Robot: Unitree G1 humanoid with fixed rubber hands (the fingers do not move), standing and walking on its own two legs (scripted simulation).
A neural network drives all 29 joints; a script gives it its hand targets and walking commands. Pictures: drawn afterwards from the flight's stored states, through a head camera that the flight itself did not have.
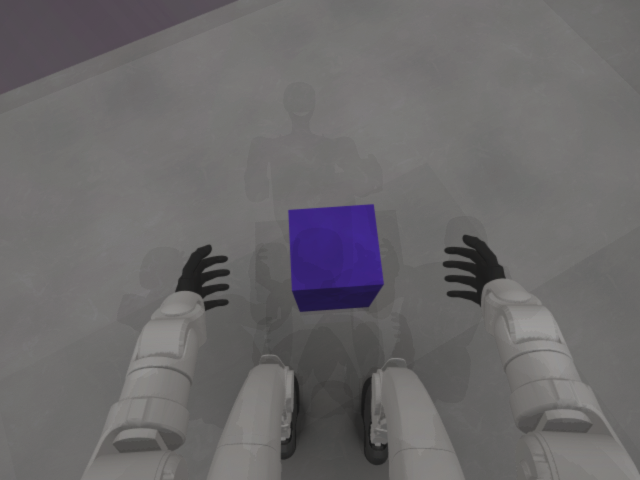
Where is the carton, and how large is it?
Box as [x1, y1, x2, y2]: [288, 204, 383, 311]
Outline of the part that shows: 373,204 288,210 292,291 300,311 368,306 383,284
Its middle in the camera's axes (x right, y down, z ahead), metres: +0.03 +0.07 +1.00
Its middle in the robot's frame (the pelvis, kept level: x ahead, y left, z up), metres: +0.49 +0.00 -0.54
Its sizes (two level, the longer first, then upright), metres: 0.197 0.188 0.295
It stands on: the floor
